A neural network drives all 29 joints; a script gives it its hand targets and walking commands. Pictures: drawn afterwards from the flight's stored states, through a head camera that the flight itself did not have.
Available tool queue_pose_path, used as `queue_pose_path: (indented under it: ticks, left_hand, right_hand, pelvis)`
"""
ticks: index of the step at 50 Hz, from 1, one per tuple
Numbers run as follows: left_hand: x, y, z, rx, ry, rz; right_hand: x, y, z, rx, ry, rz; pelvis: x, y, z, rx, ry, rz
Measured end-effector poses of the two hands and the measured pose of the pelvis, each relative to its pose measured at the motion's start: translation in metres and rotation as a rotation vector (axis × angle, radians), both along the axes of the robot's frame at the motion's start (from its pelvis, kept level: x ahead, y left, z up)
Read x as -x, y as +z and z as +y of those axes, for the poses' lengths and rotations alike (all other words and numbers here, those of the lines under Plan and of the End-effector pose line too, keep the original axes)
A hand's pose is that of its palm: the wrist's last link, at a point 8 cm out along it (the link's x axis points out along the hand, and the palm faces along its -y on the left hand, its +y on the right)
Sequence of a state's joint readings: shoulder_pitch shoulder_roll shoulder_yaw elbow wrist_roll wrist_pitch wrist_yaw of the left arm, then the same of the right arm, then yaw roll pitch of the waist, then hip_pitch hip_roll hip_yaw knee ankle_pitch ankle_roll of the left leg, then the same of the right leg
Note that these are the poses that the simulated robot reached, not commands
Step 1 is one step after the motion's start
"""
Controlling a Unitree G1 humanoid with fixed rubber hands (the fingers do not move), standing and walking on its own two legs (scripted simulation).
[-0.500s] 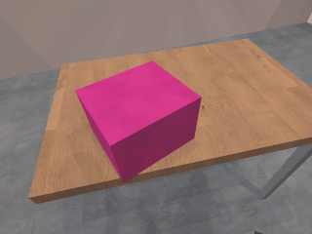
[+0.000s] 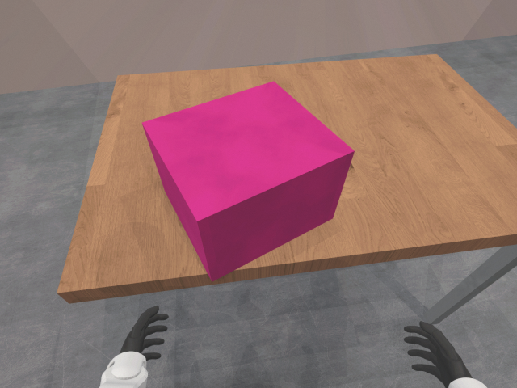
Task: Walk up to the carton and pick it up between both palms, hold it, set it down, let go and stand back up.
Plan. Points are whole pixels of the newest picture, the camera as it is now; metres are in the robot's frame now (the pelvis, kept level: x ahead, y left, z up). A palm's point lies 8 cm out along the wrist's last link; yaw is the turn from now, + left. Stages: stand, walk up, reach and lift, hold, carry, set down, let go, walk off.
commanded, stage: reach and lift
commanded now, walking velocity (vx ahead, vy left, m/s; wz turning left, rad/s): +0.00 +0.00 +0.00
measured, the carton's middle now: (245, 174) +0.48 +0.02 +0.04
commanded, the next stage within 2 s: none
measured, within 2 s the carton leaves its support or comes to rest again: neither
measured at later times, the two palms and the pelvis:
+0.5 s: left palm (125, 359) +0.19 +0.20 -0.03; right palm (466, 359) +0.16 -0.29 -0.04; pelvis +0.02 -0.03 +0.02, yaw +0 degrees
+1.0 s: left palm (132, 343) +0.20 +0.18 +0.00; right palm (477, 321) +0.20 -0.31 +0.00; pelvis +0.04 -0.04 +0.02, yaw +0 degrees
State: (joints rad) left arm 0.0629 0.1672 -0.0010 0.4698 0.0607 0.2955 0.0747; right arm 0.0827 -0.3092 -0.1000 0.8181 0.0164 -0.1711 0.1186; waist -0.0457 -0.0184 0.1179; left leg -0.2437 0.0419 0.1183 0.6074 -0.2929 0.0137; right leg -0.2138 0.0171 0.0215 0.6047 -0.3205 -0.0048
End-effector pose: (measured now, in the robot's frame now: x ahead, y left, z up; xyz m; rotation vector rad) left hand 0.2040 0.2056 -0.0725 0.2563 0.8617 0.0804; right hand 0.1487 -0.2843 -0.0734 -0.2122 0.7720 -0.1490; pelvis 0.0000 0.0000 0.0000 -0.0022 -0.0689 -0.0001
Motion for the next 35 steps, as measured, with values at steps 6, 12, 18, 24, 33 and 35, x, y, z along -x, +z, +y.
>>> queue_pose_path:
  ticks: [6,12,18,24,33,35]
  left_hand:
    - [0.007,0.012,0.004,-0.013,0.056,-0.034]
    - [0.013,0.023,0.005,-0.016,0.094,-0.083]
    - [0.016,0.032,0.002,-0.011,0.120,-0.129]
    - [0.014,0.042,-0.002,-0.007,0.146,-0.192]
    - [0.008,0.055,-0.011,0.004,0.182,-0.283]
    - [0.008,0.058,-0.012,0.005,0.193,-0.303]
  right_hand:
    - [0.003,0.015,-0.008,-0.015,0.020,0.002]
    - [0.006,0.022,-0.011,-0.044,0.035,-0.022]
    - [0.001,0.026,-0.009,-0.068,0.062,-0.057]
    - [-0.012,0.033,-0.009,-0.091,0.085,-0.100]
    - [-0.037,0.049,-0.016,-0.118,0.128,-0.161]
    - [-0.042,0.053,-0.017,-0.121,0.141,-0.176]
  pelvis:
    - [-0.005,0.009,-0.008,-0.007,0.000,0.002]
    - [-0.009,0.013,-0.015,-0.014,-0.001,0.005]
    - [-0.012,0.016,-0.021,-0.019,-0.004,0.010]
    - [-0.016,0.017,-0.025,-0.020,-0.003,0.018]
    - [-0.025,0.019,-0.030,-0.019,0.003,0.032]
    - [-0.027,0.019,-0.031,-0.017,0.005,0.036]
